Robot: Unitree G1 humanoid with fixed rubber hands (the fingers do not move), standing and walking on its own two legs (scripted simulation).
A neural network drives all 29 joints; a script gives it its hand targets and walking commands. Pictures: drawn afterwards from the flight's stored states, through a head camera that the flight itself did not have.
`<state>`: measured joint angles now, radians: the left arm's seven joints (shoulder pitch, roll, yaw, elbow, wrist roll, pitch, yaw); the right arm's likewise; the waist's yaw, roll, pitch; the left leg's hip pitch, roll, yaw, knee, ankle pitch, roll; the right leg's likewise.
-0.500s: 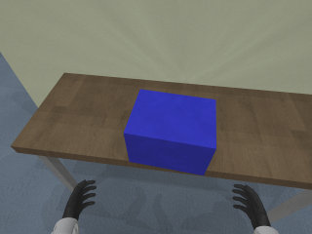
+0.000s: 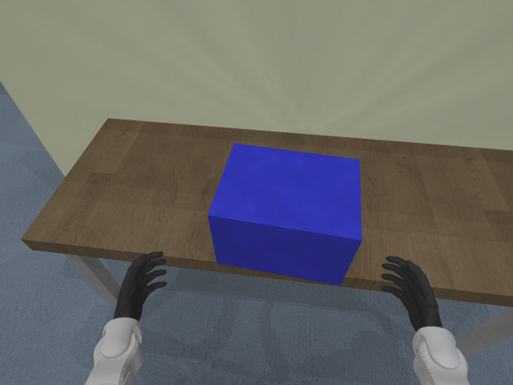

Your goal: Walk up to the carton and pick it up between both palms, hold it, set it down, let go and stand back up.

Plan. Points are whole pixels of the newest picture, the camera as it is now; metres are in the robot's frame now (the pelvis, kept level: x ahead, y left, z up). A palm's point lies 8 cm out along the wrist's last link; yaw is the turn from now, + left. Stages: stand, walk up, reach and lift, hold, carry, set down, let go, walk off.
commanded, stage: reach and lift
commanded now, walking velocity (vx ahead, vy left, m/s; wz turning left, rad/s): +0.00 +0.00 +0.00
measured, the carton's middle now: (286, 213) +0.45 -0.02 -0.04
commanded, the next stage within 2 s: none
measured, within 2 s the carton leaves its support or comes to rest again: neither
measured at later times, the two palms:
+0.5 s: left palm (134, 239) +0.33 +0.24 +0.03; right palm (417, 247) +0.34 -0.23 +0.02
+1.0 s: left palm (153, 194) +0.39 +0.21 +0.06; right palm (411, 190) +0.41 -0.22 +0.07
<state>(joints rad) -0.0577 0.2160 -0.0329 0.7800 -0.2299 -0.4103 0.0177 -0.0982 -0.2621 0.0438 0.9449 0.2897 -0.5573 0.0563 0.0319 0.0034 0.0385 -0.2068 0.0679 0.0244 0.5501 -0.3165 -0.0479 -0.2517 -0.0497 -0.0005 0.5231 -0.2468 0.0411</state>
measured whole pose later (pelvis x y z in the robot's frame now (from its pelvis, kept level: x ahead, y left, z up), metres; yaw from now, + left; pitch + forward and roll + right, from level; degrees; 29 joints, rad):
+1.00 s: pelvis -0.01 -0.01 +0.00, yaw +0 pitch +13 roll -1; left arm -0.82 0.29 -0.05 1.22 -0.29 -0.17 0.03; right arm -0.84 -0.37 0.19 1.23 0.47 -0.20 0.00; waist 0.04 0.01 -0.15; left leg -0.53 0.08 0.01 0.55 -0.26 -0.06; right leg -0.56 -0.03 -0.01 0.50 -0.17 0.04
